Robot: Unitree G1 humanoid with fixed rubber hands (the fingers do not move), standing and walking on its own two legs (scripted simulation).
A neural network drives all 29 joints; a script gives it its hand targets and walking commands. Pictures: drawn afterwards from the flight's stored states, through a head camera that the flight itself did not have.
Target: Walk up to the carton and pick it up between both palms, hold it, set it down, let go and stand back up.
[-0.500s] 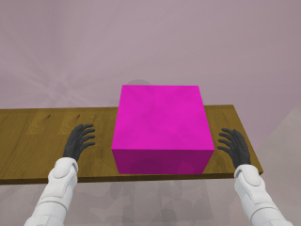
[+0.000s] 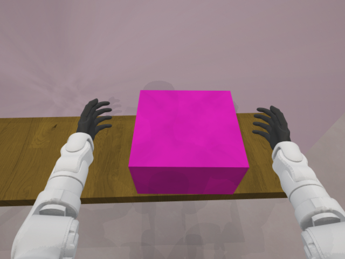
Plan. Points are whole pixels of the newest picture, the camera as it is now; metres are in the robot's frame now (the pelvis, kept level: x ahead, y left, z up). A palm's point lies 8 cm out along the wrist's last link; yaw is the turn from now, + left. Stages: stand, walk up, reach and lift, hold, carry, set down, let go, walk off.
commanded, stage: reach and lift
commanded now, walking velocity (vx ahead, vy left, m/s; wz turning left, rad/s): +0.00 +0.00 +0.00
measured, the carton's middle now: (185, 140) +0.45 +0.01 -0.04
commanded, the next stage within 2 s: none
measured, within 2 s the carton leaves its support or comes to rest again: neither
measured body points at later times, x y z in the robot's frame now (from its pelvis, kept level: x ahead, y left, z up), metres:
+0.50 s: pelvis +0.00 +0.00 -0.01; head +0.08 +0.01 +0.43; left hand +0.46 +0.25 +0.10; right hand +0.47 -0.22 +0.10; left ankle +0.04 +0.13 -0.74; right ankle -0.03 -0.12 -0.74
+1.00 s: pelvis -0.02 +0.01 -0.03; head +0.12 +0.02 +0.40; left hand +0.45 +0.24 -0.01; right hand +0.46 -0.20 +0.00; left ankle +0.04 +0.13 -0.74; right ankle -0.03 -0.12 -0.74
